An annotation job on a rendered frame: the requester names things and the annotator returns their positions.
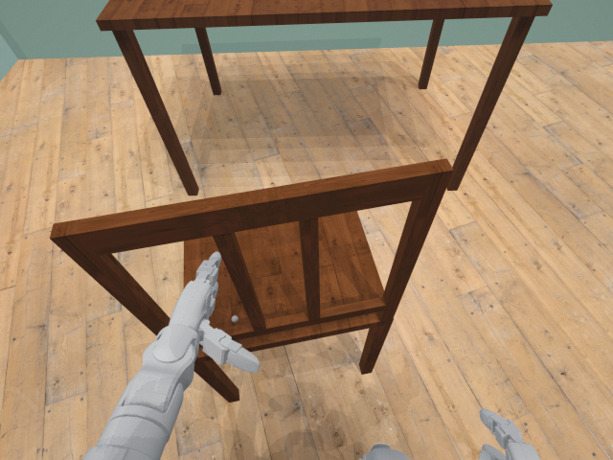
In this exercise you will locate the robot right hand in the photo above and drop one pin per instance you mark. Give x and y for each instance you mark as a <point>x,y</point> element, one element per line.
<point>508,436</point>

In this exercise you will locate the right robot shin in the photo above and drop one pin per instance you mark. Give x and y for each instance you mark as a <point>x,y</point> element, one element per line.
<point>380,445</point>

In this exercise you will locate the chair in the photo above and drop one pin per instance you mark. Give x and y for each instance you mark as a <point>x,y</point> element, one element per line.
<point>295,261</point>

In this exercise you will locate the robot left forearm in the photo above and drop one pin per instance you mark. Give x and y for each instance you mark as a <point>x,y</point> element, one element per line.
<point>142,421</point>

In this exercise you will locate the table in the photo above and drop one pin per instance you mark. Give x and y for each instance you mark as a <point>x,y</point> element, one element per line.
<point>123,16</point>

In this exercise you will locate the robot left hand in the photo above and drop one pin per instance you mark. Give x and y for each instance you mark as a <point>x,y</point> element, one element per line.
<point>195,304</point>

